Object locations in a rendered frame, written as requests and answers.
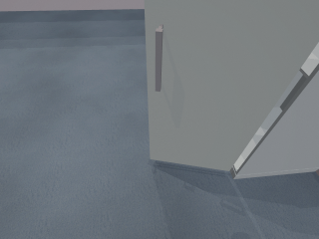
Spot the handle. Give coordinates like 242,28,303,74
155,24,163,92

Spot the fridge door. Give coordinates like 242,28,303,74
144,0,319,171

